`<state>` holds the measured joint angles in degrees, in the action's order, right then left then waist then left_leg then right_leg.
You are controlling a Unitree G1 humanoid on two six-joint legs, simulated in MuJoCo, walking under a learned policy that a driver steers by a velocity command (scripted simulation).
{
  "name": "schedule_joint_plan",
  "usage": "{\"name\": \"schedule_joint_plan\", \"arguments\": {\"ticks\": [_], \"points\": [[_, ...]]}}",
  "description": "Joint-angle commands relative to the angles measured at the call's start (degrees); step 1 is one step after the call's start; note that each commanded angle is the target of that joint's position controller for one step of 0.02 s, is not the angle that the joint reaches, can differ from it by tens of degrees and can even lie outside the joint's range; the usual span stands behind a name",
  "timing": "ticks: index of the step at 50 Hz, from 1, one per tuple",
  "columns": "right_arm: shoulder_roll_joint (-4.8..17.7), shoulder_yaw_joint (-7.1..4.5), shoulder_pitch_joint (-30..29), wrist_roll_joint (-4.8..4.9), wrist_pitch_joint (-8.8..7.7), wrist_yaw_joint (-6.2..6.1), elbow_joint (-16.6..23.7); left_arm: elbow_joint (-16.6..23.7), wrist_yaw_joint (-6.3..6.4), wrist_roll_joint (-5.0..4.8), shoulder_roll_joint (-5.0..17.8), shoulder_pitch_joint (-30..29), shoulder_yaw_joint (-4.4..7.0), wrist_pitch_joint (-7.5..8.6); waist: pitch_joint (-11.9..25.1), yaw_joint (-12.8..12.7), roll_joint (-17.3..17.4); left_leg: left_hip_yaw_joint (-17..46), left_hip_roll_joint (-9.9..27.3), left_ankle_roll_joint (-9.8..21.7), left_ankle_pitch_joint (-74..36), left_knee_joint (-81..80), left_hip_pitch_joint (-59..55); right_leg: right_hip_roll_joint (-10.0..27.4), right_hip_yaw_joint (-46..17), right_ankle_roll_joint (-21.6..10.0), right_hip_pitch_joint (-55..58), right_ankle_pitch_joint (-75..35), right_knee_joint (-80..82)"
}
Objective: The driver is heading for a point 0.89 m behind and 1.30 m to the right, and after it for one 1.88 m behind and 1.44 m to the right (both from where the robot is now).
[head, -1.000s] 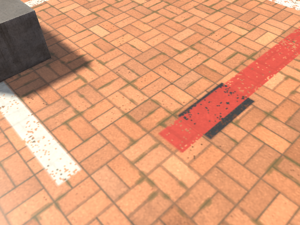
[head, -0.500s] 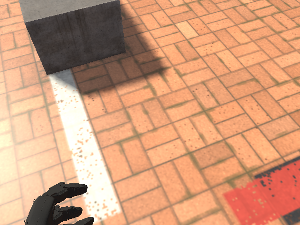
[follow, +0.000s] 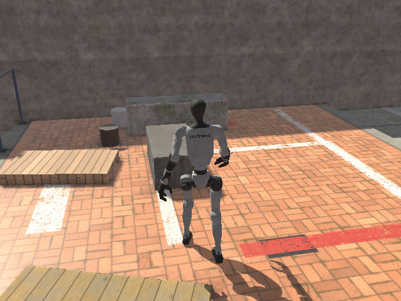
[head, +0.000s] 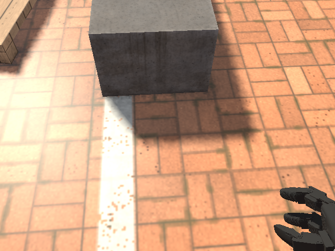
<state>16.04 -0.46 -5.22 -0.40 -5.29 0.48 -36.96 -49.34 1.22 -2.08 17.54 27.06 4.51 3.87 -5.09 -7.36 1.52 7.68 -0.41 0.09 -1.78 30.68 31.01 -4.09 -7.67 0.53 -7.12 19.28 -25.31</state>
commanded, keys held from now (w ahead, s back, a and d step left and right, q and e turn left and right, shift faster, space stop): e+shift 1.00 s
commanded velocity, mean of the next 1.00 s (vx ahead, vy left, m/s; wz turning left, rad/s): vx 0.06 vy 0.00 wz -0.89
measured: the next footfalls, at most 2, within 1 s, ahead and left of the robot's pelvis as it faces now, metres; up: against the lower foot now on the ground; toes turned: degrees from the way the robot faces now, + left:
left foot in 0.02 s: +0.20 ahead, +0.12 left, +0.00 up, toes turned -6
right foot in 0.40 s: +0.15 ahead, -0.15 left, +0.00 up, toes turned -26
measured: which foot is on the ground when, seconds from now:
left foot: up 0.00-0.00, down 0.02-0.42, up 0.44-0.80, down 0.82-1.00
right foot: down 0.00-0.02, up 0.04-0.38, down 0.40-0.82, up 0.84-1.00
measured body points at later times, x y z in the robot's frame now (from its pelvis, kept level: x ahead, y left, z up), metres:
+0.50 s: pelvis +0.11 -0.03 -0.01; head +0.14 -0.07 +0.44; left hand +0.38 +0.17 -0.07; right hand +0.14 -0.37 -0.11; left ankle +0.15 +0.13 -0.67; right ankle +0.11 -0.13 -0.73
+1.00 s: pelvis +0.16 -0.01 +0.01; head +0.20 -0.02 +0.45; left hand +0.51 +0.03 -0.08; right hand +0.02 -0.30 -0.08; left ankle +0.27 +0.04 -0.73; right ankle +0.05 -0.08 -0.64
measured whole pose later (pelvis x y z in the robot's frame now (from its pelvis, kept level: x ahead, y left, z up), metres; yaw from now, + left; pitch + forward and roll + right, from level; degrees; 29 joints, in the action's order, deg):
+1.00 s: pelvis +0.16 -0.01 +0.01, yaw -55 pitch +2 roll +1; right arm 15.4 -4.4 6.6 -1.0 0.4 -2.7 -41.8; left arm -31.2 0.9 -1.6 21.6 11.6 6.2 -3.9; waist -2.2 0.4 -3.5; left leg -2.0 -0.4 1.0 11.5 25.4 15.9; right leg -1.8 -5.5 3.8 -33.7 21.4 -68.0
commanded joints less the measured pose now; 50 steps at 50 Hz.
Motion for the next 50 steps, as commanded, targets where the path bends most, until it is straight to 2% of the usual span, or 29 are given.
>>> {"name": "schedule_joint_plan", "arguments": {"ticks": [1,2,3,4,5,6,8,10,13,18,20,21,22,23,24,25,26,28,32,39,40,41,42,43,44,45,46,47,50], "points": [[10.04,-3.7,18.66,-2.1,1.18,-2.03,-1.34,9.79,0.19,0.02,5.23,-12.47,0.92,1.34,16.02,15.53,-1.32,2.45,6.82,4.22,-24.27,-2.64,-39.62,1.39,-5.38,0.03,-19.98,-16.44,-15.93],[11.41,-3.27,20.21,-4.07,2.26,-2.42,-0.1,9.47,0.05,0.14,0.23,-2.36,-0.59,0.93,25.86,11.81,11.73,16.97,25.38,12.9,-48.65,1.27,-49.02,-2.4,-1.77,2.38,-27.58,22.44,-34.97],[9.22,-3.03,18.68,-3.02,3.41,-1.67,0.59,8.87,0.09,-0.58,4.41,5.36,-0.16,-0.04,32.55,9.74,14.26,21.8,29.52,16.62,-46.76,1.01,-48.38,1.42,-1.74,3.17,-27.85,24.31,-45.3],[8.34,-3.26,15.19,-0.98,4.16,-1.44,0.95,9.37,0.48,-0.96,6.95,3.26,0.58,-1.37,28.25,9.11,11.81,19.83,27.22,17.53,-31.25,-1.9,-44.88,4.17,1.27,4.44,-32.38,19.75,-50.95],[6.04,-2.81,12.25,0.29,4.46,-1.45,0.98,9.66,1.14,-0.58,7.46,-0.4,0.98,-2.7,21.18,9.0,7.15,14.73,23.17,15.88,-19.76,-4.98,-38.42,6.16,3.74,5.24,-35.49,15.72,-51.02],[4.93,-2.52,9.36,0.22,4.58,-1.61,1.04,9.71,1.8,-0.2,7.6,-1.85,1.46,-4.01,16.5,7.86,5.16,11.01,20.77,14.72,-13.69,-7.41,-31.89,7.64,4.29,6.05,-34.89,12.75,-51.37],[5.53,-3.06,4.85,-0.79,4.41,-1.88,0.53,11.11,2.3,0.28,5.65,-2.47,1.48,-6.0,10.78,4.9,5.86,3.42,18.15,13.58,-10.06,-11.94,-19.79,9.09,5.47,6.56,-29.49,9.14,-48.53],[5.89,-3.78,4.24,-0.96,3.76,-2.4,-0.36,13.34,2.2,0.69,3.47,-4.87,1.13,-6.32,10.26,4.73,5.66,-1.63,17.68,13.66,-10.84,-13.68,-17.7,10.0,6.52,6.09,-27.12,5.37,-42.16],[6.83,-4.56,2.85,-0.32,3.79,-3.12,-0.89,15.45,0.74,0.78,2.32,-8.04,0.62,-6.06,12.44,4.71,5.09,-7.07,18.3,12.94,-10.37,-13.63,-17.86,11.0,7.2,4.07,-21.07,-2.65,-30.11],[8.93,-5.92,4.47,1.57,4.18,-2.05,-2.53,17.63,-1.98,0.77,5.01,-11.38,1.65,-7.32,11.2,5.04,5.7,-12.4,19.94,8.9,-2.52,-9.72,-19.96,8.73,11.39,-0.28,-13.31,-6.26,-15.11],[7.39,-5.91,7.15,2.29,4.41,-1.45,-4.03,17.19,-1.61,1.42,6.51,-9.68,2.86,-7.52,10.62,4.16,1.3,-15.92,16.93,3.81,6.85,-0.82,-16.95,5.87,11.58,-3.67,-5.97,-11.65,-6.67],[5.48,-5.63,10.12,1.09,4.86,-1.0,-4.79,17.12,-0.75,1.8,11.7,-7.03,4.55,-7.23,8.65,4.23,-10.87,-20.52,11.24,-0.76,19.18,13.58,-8.0,11.42,0.79,-7.55,0.56,-30.17,0.25],[4.32,-4.95,8.29,-1.05,5.08,-1.06,-0.76,19.68,-0.3,2.89,19.34,-8.24,5.65,-6.43,8.87,6.46,-25.93,-17.37,1.92,-5.36,40.45,30.98,10.68,24.29,-24.0,-18.87,7.05,-38.91,3.33],[6.92,-5.55,3.08,-1.02,4.91,-1.41,0.09,20.5,-1.12,3.89,16.72,-7.44,5.1,-4.93,14.56,1.97,-16.51,-5.69,0.5,-4.11,40.0,39.69,13.09,24.98,-25.65,-21.79,6.98,-32.49,5.64],[7.36,-5.77,2.13,0.44,4.78,-1.65,0.6,20.16,-1.32,3.64,15.7,-8.83,4.59,-3.84,13.38,3.35,-12.52,-3.27,0.87,-2.27,34.78,40.56,13.71,22.44,-21.68,-19.16,5.58,-27.6,6.16],[7.38,-5.96,4.08,0.51,4.67,-2.13,-0.63,20.38,-0.86,2.19,13.98,-12.17,4.26,-3.65,11.99,5.77,-8.29,-2.24,1.96,-1.49,29.44,38.37,13.56,19.28,-17.87,-15.63,3.84,-23.21,5.54],[8.31,-6.18,5.26,-0.09,4.7,-2.56,-1.24,21.22,-0.27,1.16,12.11,-15.3,3.57,-4.17,11.4,7.09,-7.93,-1.8,2.38,-1.59,26.06,35.57,12.55,18.08,-15.94,-13.8,1.64,-22.28,5.0],[7.89,-6.19,6.8,-0.34,4.55,-2.24,-2.16,22.85,0.81,1.66,10.6,-18.22,2.8,-5.14,12.7,8.7,-8.51,-2.37,0.55,-2.46,21.96,32.89,6.55,14.84,-13.1,-12.65,-3.02,-24.58,4.32],[4.99,-4.96,6.41,0.5,4.28,-1.54,-2.88,23.39,1.74,1.33,11.21,-17.45,3.31,-5.9,13.74,7.77,-8.0,-1.29,-2.67,-4.09,19.3,19.01,2.36,12.45,-15.17,-12.16,-3.11,-21.4,2.81],[7.28,-5.73,9.17,1.07,3.44,-0.3,-3.28,24.44,1.06,0.97,11.23,-19.27,3.7,-6.79,12.41,7.57,-12.63,0.36,-4.09,-2.65,19.21,2.38,-8.6,9.94,-24.77,-10.57,-6.49,-15.96,1.14],[7.63,-6.09,11.2,1.1,3.25,-0.17,-3.84,24.66,1.0,0.66,10.88,-20.46,3.61,-6.93,12.23,8.84,-12.43,-0.28,-3.53,-1.99,15.6,-3.57,-12.95,8.45,-24.74,-9.4,-8.12,-14.68,-0.28],[8.89,-6.74,13.44,0.86,3.23,-0.32,-4.52,24.78,0.91,0.43,9.62,-20.58,3.22,-7.04,12.49,9.51,-10.53,0.38,-0.21,-0.8,10.45,-9.4,-19.4,5.84,-23.07,-7.34,-11.67,-9.43,-3.36],[12.4,-7.51,13.66,0.02,3.77,-0.73,-4.01,24.09,0.68,0.85,5.46,-15.97,2.15,-7.25,14.76,6.8,1.06,10.97,12.4,3.78,8.92,-11.72,-27.35,-0.26,-15.17,-4.28,-18.39,9.84,-15.34],[13.98,-7.61,12.28,-1.98,4.16,-0.85,-3.8,25.79,0.4,0.5,7.25,-15.73,2.66,-6.6,10.88,4.87,16.17,25.16,21.02,12.34,5.78,-16.02,-24.06,-5.55,-4.89,-1.22,-29.0,16.89,-28.04],[10.82,-6.95,8.68,-2.12,3.87,-1.23,-1.61,24.47,0.07,1.13,12.33,-14.79,4.05,-6.02,8.99,4.58,12.4,23.59,22.84,14.58,6.51,-15.9,-22.23,-0.03,-3.93,0.68,-30.74,13.45,-37.81],[7.66,-6.14,6.03,-1.49,4.08,-1.98,-0.43,22.89,-0.11,0.79,13.57,-14.83,4.62,-6.2,7.87,4.6,8.37,16.1,19.16,12.65,8.77,-14.9,-20.61,1.55,-2.36,1.52,-30.45,8.9,-41.35],[6.47,-5.74,4.83,-0.86,4.47,-2.66,0.27,21.54,0.04,0.88,12.29,-14.11,4.44,-6.76,7.26,4.65,5.57,10.59,15.5,10.67,10.25,-14.09,-20.37,2.24,-1.17,2.42,-30.52,5.54,-44.53],[6.34,-5.55,4.71,-0.24,4.73,-3.32,0.39,21.41,-0.07,1.02,10.86,-13.55,4.01,-7.13,6.71,5.12,4.95,7.46,14.62,10.42,8.82,-13.95,-20.98,3.0,0.0,3.19,-31.98,3.1,-47.81],[7.5,-5.56,9.0,-0.82,5.42,-4.22,-0.22,23.02,-0.44,0.09,7.29,-17.15,2.44,-7.19,6.44,8.16,5.65,-0.04,13.91,11.42,3.22,-14.62,-24.83,6.08,5.17,4.82,-34.39,0.03,-44.37]]}}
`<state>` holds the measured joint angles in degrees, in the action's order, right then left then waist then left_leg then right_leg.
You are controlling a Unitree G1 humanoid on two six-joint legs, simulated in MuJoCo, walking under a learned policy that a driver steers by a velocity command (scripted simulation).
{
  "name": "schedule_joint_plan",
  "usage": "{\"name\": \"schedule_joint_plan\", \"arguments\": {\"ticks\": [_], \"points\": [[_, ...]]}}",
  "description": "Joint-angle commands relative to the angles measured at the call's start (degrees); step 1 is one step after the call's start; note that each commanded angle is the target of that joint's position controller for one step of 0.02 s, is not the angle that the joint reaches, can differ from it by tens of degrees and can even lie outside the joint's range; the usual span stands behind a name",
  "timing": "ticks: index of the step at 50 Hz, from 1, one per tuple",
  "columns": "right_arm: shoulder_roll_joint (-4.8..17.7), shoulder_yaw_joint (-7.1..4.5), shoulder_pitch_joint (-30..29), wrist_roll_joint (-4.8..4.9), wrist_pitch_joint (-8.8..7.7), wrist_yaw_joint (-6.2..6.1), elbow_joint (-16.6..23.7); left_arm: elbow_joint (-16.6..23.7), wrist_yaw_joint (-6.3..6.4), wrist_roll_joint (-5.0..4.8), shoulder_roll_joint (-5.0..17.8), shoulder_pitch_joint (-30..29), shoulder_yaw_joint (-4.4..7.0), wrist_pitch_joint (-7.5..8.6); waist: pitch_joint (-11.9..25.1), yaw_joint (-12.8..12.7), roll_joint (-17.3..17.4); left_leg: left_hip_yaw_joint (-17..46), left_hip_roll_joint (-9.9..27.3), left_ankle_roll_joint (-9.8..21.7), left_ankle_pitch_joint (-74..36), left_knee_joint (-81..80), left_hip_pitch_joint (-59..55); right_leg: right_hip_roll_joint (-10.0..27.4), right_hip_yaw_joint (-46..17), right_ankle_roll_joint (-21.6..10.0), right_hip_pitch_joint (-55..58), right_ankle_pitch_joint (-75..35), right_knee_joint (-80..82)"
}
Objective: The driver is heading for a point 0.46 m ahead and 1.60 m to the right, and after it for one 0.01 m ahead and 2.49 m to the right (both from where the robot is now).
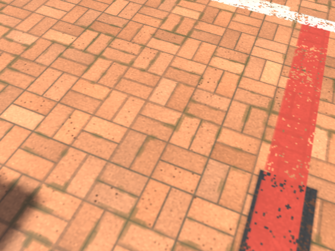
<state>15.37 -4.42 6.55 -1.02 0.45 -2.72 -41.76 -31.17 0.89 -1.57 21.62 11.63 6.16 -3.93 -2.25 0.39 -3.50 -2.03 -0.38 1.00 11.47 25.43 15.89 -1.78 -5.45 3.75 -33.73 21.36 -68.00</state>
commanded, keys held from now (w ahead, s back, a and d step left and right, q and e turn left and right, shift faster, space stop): e+shift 0.08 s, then shift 0.50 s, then e+shift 0.42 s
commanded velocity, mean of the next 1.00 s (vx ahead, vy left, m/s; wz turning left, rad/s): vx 0.00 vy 0.00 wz -0.54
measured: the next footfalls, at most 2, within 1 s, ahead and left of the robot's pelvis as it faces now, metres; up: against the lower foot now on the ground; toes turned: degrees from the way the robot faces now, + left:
right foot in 0.26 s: +0.02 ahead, -0.17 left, +0.00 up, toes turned -13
left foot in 0.64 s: +0.07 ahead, +0.07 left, +0.00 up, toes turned -15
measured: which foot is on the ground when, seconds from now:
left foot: down 0.00-0.26, up 0.28-0.62, down 0.64-0.98, up 1.00-1.00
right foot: up 0.00-0.24, down 0.26-0.68, up 0.70-0.96, down 0.98-1.00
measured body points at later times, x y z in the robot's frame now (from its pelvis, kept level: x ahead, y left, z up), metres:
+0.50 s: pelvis +0.00 -0.06 +0.00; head +0.02 -0.09 +0.45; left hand +0.24 +0.14 -0.07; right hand +0.05 -0.37 -0.12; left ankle +0.03 +0.09 -0.68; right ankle -0.02 -0.16 -0.74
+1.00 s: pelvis -0.02 -0.09 -0.02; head +0.01 -0.13 +0.43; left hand +0.25 +0.10 -0.10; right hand -0.02 -0.41 -0.13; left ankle +0.03 +0.08 -0.73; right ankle -0.06 -0.18 -0.74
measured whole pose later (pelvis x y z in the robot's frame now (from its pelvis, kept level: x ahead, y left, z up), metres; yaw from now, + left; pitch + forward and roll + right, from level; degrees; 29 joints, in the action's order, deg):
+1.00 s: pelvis -0.02 -0.09 -0.02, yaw -31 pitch +2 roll +1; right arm 17.4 -5.1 5.8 0.2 1.7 -1.6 -41.4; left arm -34.2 -0.9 -1.3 18.0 12.1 6.4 -4.4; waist -3.5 -0.9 2.0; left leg -10.2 10.0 -4.3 24.9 41.4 16.9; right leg 1.0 3.3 -2.1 -21.1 17.0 -37.9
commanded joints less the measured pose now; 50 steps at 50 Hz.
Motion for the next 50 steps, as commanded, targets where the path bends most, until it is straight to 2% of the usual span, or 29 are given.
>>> {"name": "schedule_joint_plan", "arguments": {"ticks": [1,4,7,10,12,13,14,15,16,17,19,23,25,28,29,31,32,33,34,36,37,38,39,42,45,47,48,49,50], "points": [[8.71,-1.8,-1.13,-0.4,-0.13,-1.02,4.31,5.44,-0.12,-0.42,2.76,-3.21,0.53,0.65,4.21,1.64,11.2,8.76,14.76,11.14,-11.22,-9.36,-12.12,4.78,3.53,2.19,-8.4,-2.01,0.68],[10.74,-2.62,0.44,-0.35,0.24,-0.4,4.02,6.2,-0.54,0.1,1.54,-4.63,-0.05,0.73,6.07,2.88,12.15,5.37,17.21,11.97,-13.54,-9.14,-15.16,7.12,4.71,2.69,-5.76,-0.69,8.05],[12.5,-3.2,-0.64,0.34,0.39,0.96,4.0,5.67,-0.88,0.75,0.47,-3.75,-0.62,0.77,7.14,2.08,12.43,1.36,17.15,11.58,-16.9,-7.98,-10.29,5.71,7.47,1.2,4.8,1.16,17.6],[12.93,-3.27,-0.89,2.28,-0.1,2.14,3.42,4.59,-1.17,0.79,0.97,-1.48,-0.19,0.27,7.67,0.4,13.58,0.8,18.32,10.19,-19.04,-4.54,-10.43,3.75,8.61,-1.3,11.45,-1.05,28.85],[10.8,-2.56,-0.55,3.68,-0.31,2.44,2.41,2.28,-1.17,0.87,1.6,3.38,0.5,0.13,8.28,-2.34,11.58,-2.0,16.5,5.75,-16.67,2.44,-6.31,1.51,9.16,-4.79,22.83,-11.23,43.64],[7.43,-1.51,2.84,2.44,-0.53,2.83,1.39,1.71,-0.67,0.8,4.76,5.28,1.46,0.36,9.4,-1.82,2.81,-6.44,12.66,0.95,-6.07,11.7,2.11,5.67,2.16,-6.97,32.97,-25.85,46.44],[3.2,0.45,3.3,-1.55,-0.74,3.49,3.84,3.57,0.29,1.48,10.47,5.0,1.95,0.82,10.61,0.35,-16.11,-8.44,5.88,-4.83,27.48,29.35,19.35,22.21,-17.55,-14.23,41.62,-52.1,43.04],[7.68,-1.04,-0.93,-0.16,-0.57,2.55,4.36,4.1,-0.34,3.57,9.53,5.05,1.66,2.08,14.47,-4.52,-11.53,-0.1,4.13,-5.75,28.53,39.38,21.39,26.78,-20.12,-23.63,33.89,-47.59,45.06],[9.79,-1.69,-3.07,1.71,-0.05,1.91,4.25,3.16,-0.82,3.86,7.41,3.5,0.86,3.1,11.3,-4.37,-6.86,1.93,4.86,-5.1,24.29,42.74,21.2,22.4,-14.6,-22.08,30.82,-40.79,46.43],[9.0,-1.66,-2.38,2.0,0.33,1.43,3.78,2.17,-0.7,3.0,5.67,0.42,0.37,3.69,8.61,-2.45,-6.03,2.75,5.2,-4.46,19.69,41.4,21.66,18.72,-10.9,-18.78,28.61,-34.35,47.03],[9.01,-1.82,0.33,0.85,1.06,0.83,1.97,1.95,-0.18,1.87,3.15,-4.14,-0.86,3.91,7.39,-0.08,-4.82,2.86,4.78,-5.15,12.06,41.24,18.3,15.61,-6.87,-16.19,24.99,-34.66,47.36],[6.1,-0.68,2.34,1.25,1.18,1.04,0.97,0.67,0.37,2.46,-0.04,-5.99,-2.13,4.38,8.0,0.94,-4.52,3.12,4.36,-5.74,7.06,30.21,11.54,13.14,-3.63,-15.51,24.09,-32.09,47.79],[5.05,0.06,0.53,1.03,1.21,1.24,1.59,-0.42,0.31,2.47,0.6,-5.29,-1.92,4.21,7.2,-0.37,-4.88,2.85,4.17,-5.45,8.6,22.6,8.1,13.44,-4.66,-16.05,23.66,-28.36,47.7],[5.94,0.15,0.42,1.23,1.23,1.51,1.84,-2.3,-0.28,2.4,0.99,-4.33,-1.91,3.97,5.72,-1.4,-5.29,2.22,3.49,-4.63,11.27,15.19,3.99,14.31,-7.79,-17.32,22.15,-23.03,47.48],[5.79,0.23,1.09,1.26,1.11,1.61,1.55,-2.82,-0.43,2.18,0.39,-4.84,-2.22,3.98,5.27,-0.85,-4.85,1.98,3.24,-4.13,9.36,11.21,2.02,13.99,-8.42,-16.92,21.41,-21.4,47.08],[6.74,-0.06,2.11,0.67,0.54,1.52,1.58,-3.55,-0.51,0.87,2.68,-4.74,-1.56,3.75,3.14,0.86,-3.18,1.38,1.44,-2.38,-1.42,0.54,-3.07,11.69,-10.68,-14.82,18.29,-20.14,45.35],[9.18,-0.62,3.61,0.16,0.17,1.21,1.86,-3.38,-0.36,0.94,3.32,-3.92,-1.27,3.82,4.37,0.74,-0.89,4.28,4.04,-0.96,-9.0,0.68,-7.07,9.99,-11.46,-12.87,16.26,-18.36,43.38],[13.03,-1.74,5.42,0.01,0.2,0.84,1.86,-2.63,-0.44,1.46,2.69,-2.86,-1.17,4.13,6.28,-0.58,6.32,6.84,8.8,1.73,-17.94,3.28,-12.27,5.84,-8.47,-10.65,11.2,-13.37,39.31],[13.87,-2.58,6.6,0.49,0.53,0.77,0.63,-1.86,-0.23,0.74,1.02,-4.32,-1.3,4.07,6.42,0.45,15.3,10.05,13.14,5.94,-12.04,-0.53,-11.05,0.55,-0.6,-7.6,7.66,-5.75,33.1],[10.6,-1.88,5.54,-0.26,0.37,-0.06,1.82,-0.79,0.08,0.52,2.43,-7.46,-0.13,3.19,5.16,3.04,19.44,19.81,24.03,13.83,-16.2,-6.94,-11.37,-0.81,5.0,-3.95,0.27,11.96,12.89],[9.37,-1.34,4.49,-0.64,-0.01,-0.56,2.81,-1.13,-0.02,0.28,2.97,-6.61,0.74,2.41,4.88,2.65,15.96,18.79,25.25,15.27,-20.97,-7.28,-10.79,0.76,2.98,-2.52,-1.73,15.13,2.99],[8.97,-1.3,1.1,-0.18,-0.35,-0.85,3.48,-1.52,-0.21,-0.07,1.91,-4.43,0.85,1.57,4.1,0.28,12.84,14.46,23.6,13.37,-20.07,-6.76,-10.1,3.18,1.41,-1.67,-2.28,12.59,1.62],[8.96,-1.48,-1.46,0.36,-0.5,-0.95,3.77,-1.68,-0.31,-0.21,0.32,-3.5,0.46,0.88,3.15,-0.88,12.25,10.03,21.26,10.92,-18.36,-6.63,-9.75,4.57,2.09,-1.07,-2.35,9.32,4.55],[9.87,-2.18,-2.58,0.48,0.34,-0.89,3.92,-0.42,-1.32,-0.08,-1.94,-4.52,-0.23,0.2,3.82,0.34,13.28,0.54,17.72,8.53,-16.96,-5.94,-7.99,5.43,7.04,-0.16,3.64,4.01,13.66],[11.49,-3.02,-1.13,1.18,0.72,0.01,3.74,1.11,-2.55,-0.23,-0.64,-4.06,0.39,-0.08,6.16,1.21,13.18,-2.19,19.56,7.87,-17.02,-3.77,-9.24,4.86,10.39,-1.73,9.33,0.99,23.15],[11.47,-3.2,-1.68,2.31,0.68,0.83,3.52,0.52,-2.7,-0.17,0.12,-0.08,1.3,-0.57,7.05,-1.03,11.76,-4.51,20.12,5.4,-13.86,1.0,-7.84,3.18,12.92,-3.92,15.36,-4.77,31.55],[9.77,-2.92,-0.17,2.62,0.61,1.28,2.74,-0.58,-2.11,-0.04,1.36,3.23,2.22,-0.61,7.37,-2.11,8.97,-6.91,18.05,2.79,-8.71,6.96,-4.69,1.29,12.21,-5.84,21.01,-8.14,36.45],[7.42,-2.39,1.84,1.79,0.59,1.79,2.26,-1.17,-1.14,0.23,6.15,7.22,3.98,-0.21,6.0,-3.3,-2.05,-10.77,12.85,-1.56,3.15,20.85,5.74,4.79,2.01,-9.71,29.51,-23.89,42.96],[4.07,-0.9,-3.59,-0.78,0.29,1.34,7.91,1.08,-0.58,1.35,15.08,7.53,5.39,1.0,5.2,-2.27,-18.85,-7.86,2.26,-6.6,28.2,38.27,26.49,19.95,-28.4,-21.51,34.86,-36.71,47.44]]}}
Keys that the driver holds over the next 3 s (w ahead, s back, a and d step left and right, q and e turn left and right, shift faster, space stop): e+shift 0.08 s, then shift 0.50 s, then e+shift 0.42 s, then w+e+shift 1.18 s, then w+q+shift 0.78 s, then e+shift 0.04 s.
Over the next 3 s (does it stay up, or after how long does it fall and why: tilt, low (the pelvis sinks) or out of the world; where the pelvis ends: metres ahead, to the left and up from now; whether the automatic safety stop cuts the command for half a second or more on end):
stays up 0.28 -1.48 -0.01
